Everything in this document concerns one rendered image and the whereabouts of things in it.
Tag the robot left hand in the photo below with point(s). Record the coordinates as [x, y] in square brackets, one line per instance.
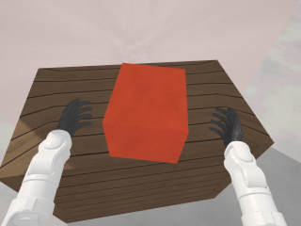
[69, 120]

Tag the robot left forearm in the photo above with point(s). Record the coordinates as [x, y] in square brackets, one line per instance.
[35, 201]

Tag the robot right forearm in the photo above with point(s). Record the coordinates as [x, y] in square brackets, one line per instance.
[254, 196]

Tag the carton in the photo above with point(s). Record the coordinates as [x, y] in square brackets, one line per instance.
[147, 116]

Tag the robot right hand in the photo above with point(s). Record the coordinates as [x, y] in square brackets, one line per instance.
[232, 129]

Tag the pedestal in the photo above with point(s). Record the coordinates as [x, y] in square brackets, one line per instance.
[94, 184]

